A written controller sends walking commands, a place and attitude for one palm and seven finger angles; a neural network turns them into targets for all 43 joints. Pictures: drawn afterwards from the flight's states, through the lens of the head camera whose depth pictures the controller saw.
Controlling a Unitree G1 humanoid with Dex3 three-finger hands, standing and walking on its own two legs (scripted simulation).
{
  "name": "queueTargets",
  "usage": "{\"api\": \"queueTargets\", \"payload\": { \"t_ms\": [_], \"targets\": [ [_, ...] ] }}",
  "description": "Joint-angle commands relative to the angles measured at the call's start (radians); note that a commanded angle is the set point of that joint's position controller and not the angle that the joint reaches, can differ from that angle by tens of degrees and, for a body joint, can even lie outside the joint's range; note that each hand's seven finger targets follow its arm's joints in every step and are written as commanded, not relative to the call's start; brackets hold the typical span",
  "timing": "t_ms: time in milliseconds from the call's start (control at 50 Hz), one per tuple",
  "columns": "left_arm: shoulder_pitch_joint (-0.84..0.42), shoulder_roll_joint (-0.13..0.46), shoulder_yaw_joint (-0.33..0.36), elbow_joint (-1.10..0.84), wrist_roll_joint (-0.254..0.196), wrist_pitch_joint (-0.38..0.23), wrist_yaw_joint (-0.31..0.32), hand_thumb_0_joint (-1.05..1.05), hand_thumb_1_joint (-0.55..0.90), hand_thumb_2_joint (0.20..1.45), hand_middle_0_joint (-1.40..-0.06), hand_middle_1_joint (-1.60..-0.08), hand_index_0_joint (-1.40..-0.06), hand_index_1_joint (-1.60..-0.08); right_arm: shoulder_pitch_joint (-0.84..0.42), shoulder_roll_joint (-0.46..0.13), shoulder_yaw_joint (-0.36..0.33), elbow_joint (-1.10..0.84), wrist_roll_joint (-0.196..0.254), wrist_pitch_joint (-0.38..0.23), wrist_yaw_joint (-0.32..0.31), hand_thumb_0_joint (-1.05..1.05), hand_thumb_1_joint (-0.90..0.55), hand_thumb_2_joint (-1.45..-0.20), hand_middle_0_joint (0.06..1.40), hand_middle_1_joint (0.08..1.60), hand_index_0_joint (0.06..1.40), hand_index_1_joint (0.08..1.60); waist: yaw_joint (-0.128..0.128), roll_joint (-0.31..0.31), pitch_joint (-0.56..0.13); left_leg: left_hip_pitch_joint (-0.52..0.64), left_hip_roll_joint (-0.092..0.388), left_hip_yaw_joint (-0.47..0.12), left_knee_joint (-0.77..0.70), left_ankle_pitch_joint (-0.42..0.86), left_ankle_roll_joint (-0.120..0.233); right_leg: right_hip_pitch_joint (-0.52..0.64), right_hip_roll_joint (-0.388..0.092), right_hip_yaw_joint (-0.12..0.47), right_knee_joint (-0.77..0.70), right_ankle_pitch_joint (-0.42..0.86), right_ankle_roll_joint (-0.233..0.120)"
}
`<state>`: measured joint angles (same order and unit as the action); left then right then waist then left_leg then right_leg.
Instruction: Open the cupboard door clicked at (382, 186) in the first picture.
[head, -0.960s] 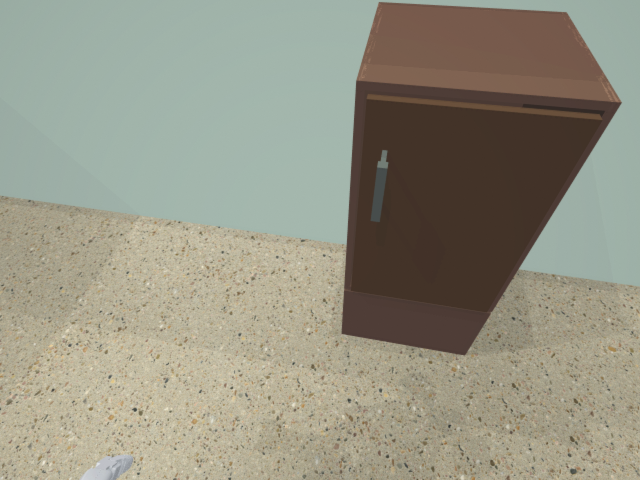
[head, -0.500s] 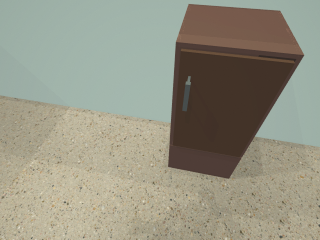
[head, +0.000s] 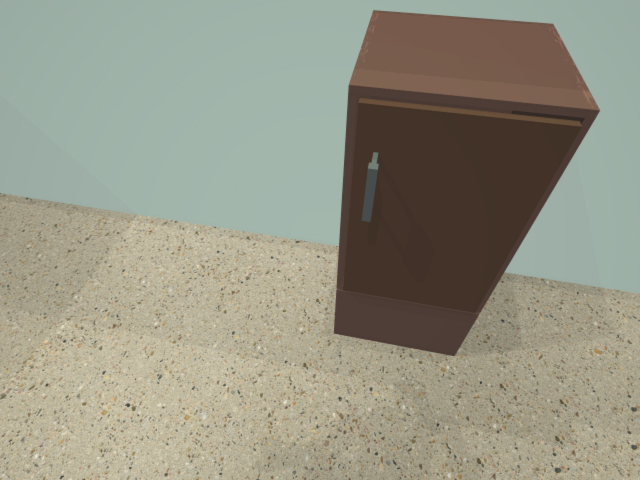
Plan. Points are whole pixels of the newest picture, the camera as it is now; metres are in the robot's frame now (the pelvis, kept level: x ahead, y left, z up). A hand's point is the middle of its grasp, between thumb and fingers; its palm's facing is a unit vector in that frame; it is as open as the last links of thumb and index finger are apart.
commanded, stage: look at it before walking up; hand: left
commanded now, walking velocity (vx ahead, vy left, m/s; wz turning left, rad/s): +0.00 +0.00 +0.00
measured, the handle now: (370, 187) +0.67 -0.07 -0.04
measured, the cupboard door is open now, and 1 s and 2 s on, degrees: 0 0 0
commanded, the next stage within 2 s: turn to face it in 0.48 s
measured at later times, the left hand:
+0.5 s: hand out of the picture +0.07 +0.25 -0.16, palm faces -0.02 -0.94 -0.33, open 7.4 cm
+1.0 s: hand out of the picture +0.07 +0.21 -0.17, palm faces -0.08 -0.96 -0.26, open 7.4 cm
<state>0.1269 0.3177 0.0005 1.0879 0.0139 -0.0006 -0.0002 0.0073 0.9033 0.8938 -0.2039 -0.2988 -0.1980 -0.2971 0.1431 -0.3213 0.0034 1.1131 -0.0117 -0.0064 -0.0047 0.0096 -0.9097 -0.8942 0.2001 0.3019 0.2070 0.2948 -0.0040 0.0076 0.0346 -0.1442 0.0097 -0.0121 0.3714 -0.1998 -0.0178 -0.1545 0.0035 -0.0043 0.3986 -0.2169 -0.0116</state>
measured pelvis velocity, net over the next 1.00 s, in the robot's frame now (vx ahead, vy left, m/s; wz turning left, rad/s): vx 0.00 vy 0.01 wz -0.08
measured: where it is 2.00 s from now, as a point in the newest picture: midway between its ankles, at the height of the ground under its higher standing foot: outside the picture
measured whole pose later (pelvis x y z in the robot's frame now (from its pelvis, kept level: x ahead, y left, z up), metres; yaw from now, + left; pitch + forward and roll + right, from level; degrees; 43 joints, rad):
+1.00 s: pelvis +0.00 +0.01 -0.01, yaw -5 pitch -1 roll +0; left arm 0.19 0.24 0.01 1.05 0.02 0.04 0.01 0.01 0.91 0.89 -0.20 -0.30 -0.20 -0.30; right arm 0.17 -0.23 -0.01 1.07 -0.01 0.01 -0.02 0.01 -0.91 -0.89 0.20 0.30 0.21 0.29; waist 0.00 0.00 0.04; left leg -0.17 0.03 0.07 0.46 -0.27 -0.02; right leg -0.22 0.03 0.07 0.49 -0.25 -0.01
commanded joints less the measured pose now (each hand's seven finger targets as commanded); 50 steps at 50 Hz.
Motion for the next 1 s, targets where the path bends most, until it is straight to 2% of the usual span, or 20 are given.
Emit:
{"api": "queueTargets", "payload": {
  "t_ms": [0,180,340,580,640,720,760,800,940,980],
  "targets": [
    [-0.034,0.204,0.039,-0.060,-0.003,-0.022,0.012,0.000,0.900,0.900,-0.200,-0.300,-0.200,-0.300,-0.039,-0.196,-0.035,-0.062,-0.001,-0.027,-0.014,0.000,-0.900,-0.900,0.200,0.300,0.200,0.300,0.005,-0.015,-0.056,0.003,0.101,-0.085,-0.058,0.114,0.035,0.008,-0.120,0.106,-0.077,0.112,-0.019],
    [-0.030,0.200,0.039,-0.058,-0.002,-0.021,0.011,0.000,0.900,0.900,-0.200,-0.300,-0.200,-0.300,-0.041,-0.192,-0.035,-0.060,-0.001,-0.025,-0.013,0.000,-0.900,-0.900,0.200,0.300,0.200,0.300,0.005,-0.006,-0.046,0.004,0.100,-0.090,-0.067,0.094,0.036,-0.002,-0.119,0.108,-0.089,0.081,-0.017],
    [-0.018,0.202,0.040,-0.055,-0.002,-0.024,0.013,0.000,0.900,0.900,-0.200,-0.300,-0.200,-0.300,-0.042,-0.191,-0.034,-0.060,0.002,-0.028,-0.015,0.000,-0.900,-0.900,0.200,0.300,0.200,0.300,0.006,-0.011,-0.081,0.031,0.105,-0.083,-0.055,0.174,0.035,0.034,-0.126,0.097,-0.073,0.188,-0.017],
    [-0.016,0.203,0.039,-0.050,-0.002,-0.024,0.013,0.000,0.900,0.900,-0.200,-0.300,-0.200,-0.300,-0.044,-0.193,-0.034,-0.057,0.002,-0.025,-0.015,0.000,-0.900,-0.900,0.200,0.300,0.200,0.300,0.005,-0.012,-0.061,0.030,0.104,-0.084,-0.067,0.155,0.033,0.031,-0.126,0.097,-0.090,0.169,-0.015],
    [-0.017,0.204,0.041,-0.051,-0.002,-0.023,0.012,0.000,0.900,0.900,-0.200,-0.300,-0.200,-0.300,-0.039,-0.194,-0.036,-0.058,0.001,-0.028,-0.018,0.000,-0.900,-0.900,0.200,0.300,0.200,0.300,0.004,-0.008,-0.077,0.051,0.111,-0.075,-0.062,0.181,0.032,0.034,-0.123,0.106,-0.080,0.211,-0.019],
    [0.004,0.161,0.038,-0.054,-0.001,-0.007,0.013,0.000,0.900,0.900,-0.200,-0.300,-0.200,-0.300,-0.012,-0.143,-0.031,-0.059,0.001,-0.018,-0.021,0.000,-0.900,-0.900,0.200,0.300,0.200,0.300,0.002,-0.017,-0.058,0.037,0.113,-0.048,-0.037,0.161,0.023,0.007,-0.116,0.120,-0.056,0.230,-0.017],
    [0.026,0.126,0.033,-0.054,-0.002,0.004,0.015,0.000,0.900,0.900,-0.200,-0.300,-0.200,-0.300,0.008,-0.106,-0.026,-0.060,-0.001,-0.013,-0.024,0.000,-0.900,-0.900,0.200,0.300,0.200,0.300,0.002,0.000,-0.062,0.033,0.115,-0.033,-0.025,0.161,0.017,-0.004,-0.112,0.126,-0.035,0.238,-0.011],
    [0.045,0.107,0.032,-0.060,-0.002,0.011,0.016,0.000,0.900,0.900,-0.200,-0.300,-0.200,-0.300,0.026,-0.088,-0.025,-0.066,-0.001,-0.008,-0.026,0.000,-0.900,-0.900,0.200,0.300,0.200,0.300,0.001,-0.007,-0.071,0.036,0.119,-0.021,-0.005,0.172,0.014,-0.015,-0.105,0.131,-0.012,0.260,-0.009],
    [0.076,0.086,0.045,-0.097,0.003,0.020,0.016,0.000,0.900,0.900,-0.200,-0.300,-0.200,-0.300,0.058,-0.066,-0.045,-0.094,0.000,0.000,-0.031,0.000,-0.900,-0.900,0.200,0.300,0.200,0.300,0.000,-0.009,-0.053,-0.010,0.127,0.000,0.039,0.089,0.023,-0.070,-0.086,0.164,0.046,0.231,-0.020],
    [0.094,0.073,0.052,-0.106,0.007,0.026,0.006,0.000,0.900,0.900,-0.200,-0.300,-0.200,-0.300,0.065,-0.073,-0.053,-0.096,-0.005,0.002,-0.031,0.000,-0.900,-0.900,0.200,0.300,0.200,0.300,0.000,-0.008,-0.040,-0.002,0.149,-0.018,0.015,-0.080,0.037,-0.125,-0.054,0.154,0.058,0.052,-0.020]
  ]
}}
